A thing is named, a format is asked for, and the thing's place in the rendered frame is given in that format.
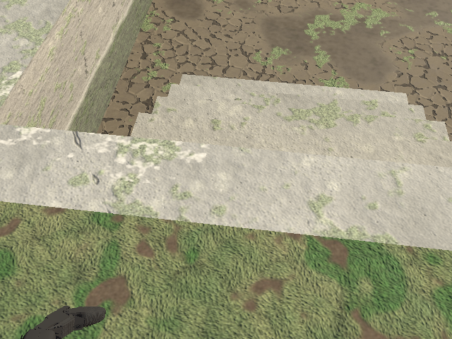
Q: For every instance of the robot left hand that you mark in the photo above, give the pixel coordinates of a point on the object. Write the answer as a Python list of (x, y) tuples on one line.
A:
[(63, 321)]

